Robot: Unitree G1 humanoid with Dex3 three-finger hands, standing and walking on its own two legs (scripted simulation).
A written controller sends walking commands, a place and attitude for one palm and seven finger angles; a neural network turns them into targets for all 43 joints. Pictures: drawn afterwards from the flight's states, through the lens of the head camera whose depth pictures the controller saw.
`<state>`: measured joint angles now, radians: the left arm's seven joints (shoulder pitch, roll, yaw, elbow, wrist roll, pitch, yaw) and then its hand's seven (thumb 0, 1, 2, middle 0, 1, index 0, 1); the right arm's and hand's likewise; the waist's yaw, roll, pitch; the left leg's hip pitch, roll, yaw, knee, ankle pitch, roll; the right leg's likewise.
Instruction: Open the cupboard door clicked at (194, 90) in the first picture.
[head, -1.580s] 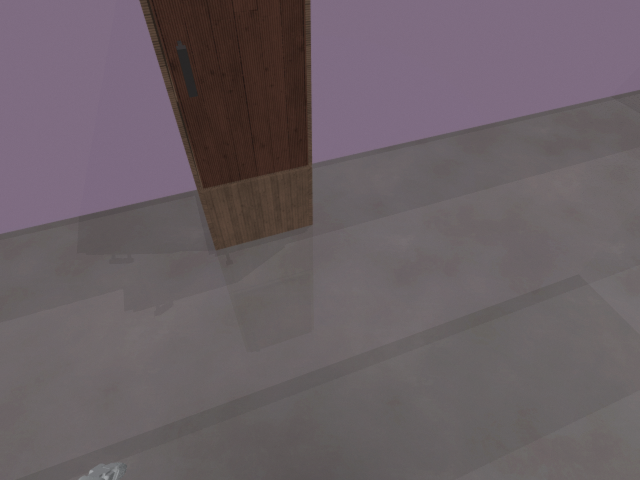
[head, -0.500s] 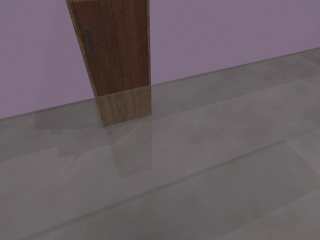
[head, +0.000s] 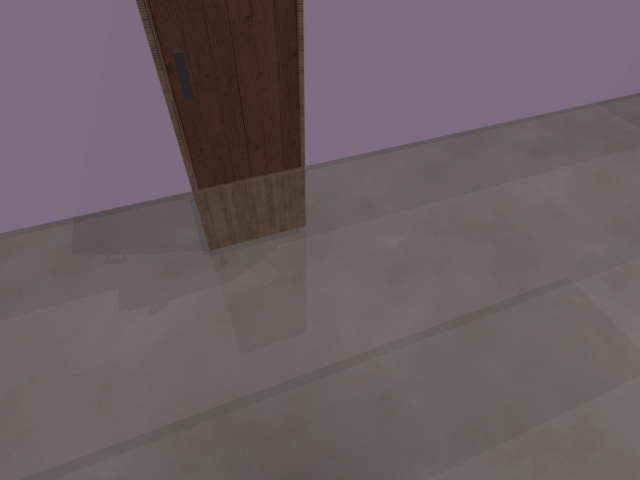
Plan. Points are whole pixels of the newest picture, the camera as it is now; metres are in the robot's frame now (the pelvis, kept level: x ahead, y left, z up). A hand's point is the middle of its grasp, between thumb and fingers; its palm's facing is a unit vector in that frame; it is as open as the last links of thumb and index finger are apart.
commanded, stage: walk to a spot facing it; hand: left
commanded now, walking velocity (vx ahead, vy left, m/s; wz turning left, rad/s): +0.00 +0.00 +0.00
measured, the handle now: (182, 72) +1.07 +0.43 +0.00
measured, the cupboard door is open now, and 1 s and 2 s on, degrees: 0 0 0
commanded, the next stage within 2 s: turn to face it in 1.06 s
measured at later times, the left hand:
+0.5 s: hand out of the picture +0.03 +0.15 -0.18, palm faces -0.03 -0.98 -0.18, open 7.4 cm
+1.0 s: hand (236, 327) +0.40 +0.18 -0.17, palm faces -0.29 -0.93 -0.21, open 7.4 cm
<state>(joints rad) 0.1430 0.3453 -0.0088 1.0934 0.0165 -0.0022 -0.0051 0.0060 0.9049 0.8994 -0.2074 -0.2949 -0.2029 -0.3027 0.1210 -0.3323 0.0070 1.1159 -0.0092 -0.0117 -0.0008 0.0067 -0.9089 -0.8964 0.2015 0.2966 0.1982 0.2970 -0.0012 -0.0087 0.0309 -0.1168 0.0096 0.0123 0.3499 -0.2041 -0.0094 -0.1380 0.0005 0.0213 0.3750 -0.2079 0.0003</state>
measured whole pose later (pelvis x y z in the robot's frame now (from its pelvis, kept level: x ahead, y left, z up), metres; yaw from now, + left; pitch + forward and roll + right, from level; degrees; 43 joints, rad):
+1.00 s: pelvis +0.27 +0.01 -0.01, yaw -22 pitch +0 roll +1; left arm 0.23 0.22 0.11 0.98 0.04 0.01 -0.03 0.01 0.91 0.90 -0.20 -0.29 -0.19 -0.30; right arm 0.27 -0.17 -0.06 1.03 -0.03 -0.08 -0.02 -0.02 -0.95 -0.90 0.20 0.30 0.20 0.30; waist 0.02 -0.04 0.01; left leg -0.16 0.07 0.29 0.44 -0.26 0.02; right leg -0.59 -0.10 -0.07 1.08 -0.23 0.00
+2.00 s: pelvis +0.41 -0.09 -0.01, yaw -6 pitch +1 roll -1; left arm 0.19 0.25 0.08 0.92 0.01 0.05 0.01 0.01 0.91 0.90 -0.20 -0.29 -0.20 -0.30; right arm 0.19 -0.24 -0.07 0.93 -0.02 0.04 0.01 0.01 -0.91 -0.90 0.20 0.30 0.20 0.30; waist -0.03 0.02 0.05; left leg -0.34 -0.03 -0.06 0.51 -0.19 0.02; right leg -0.32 -0.04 -0.02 0.69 -0.40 0.07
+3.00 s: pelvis +0.39 -0.12 +0.00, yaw +22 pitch -2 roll +1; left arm 0.24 0.15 0.02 0.96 0.03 -0.01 0.02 0.00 0.91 0.90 -0.21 -0.29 -0.20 -0.30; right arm 0.23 -0.24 -0.07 1.02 -0.03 0.07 0.02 0.01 -0.91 -0.90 0.20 0.30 0.19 0.30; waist -0.01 0.04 0.04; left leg -0.42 0.02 -0.01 1.06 -0.36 -0.04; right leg -0.18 -0.06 -0.13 0.48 -0.27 -0.02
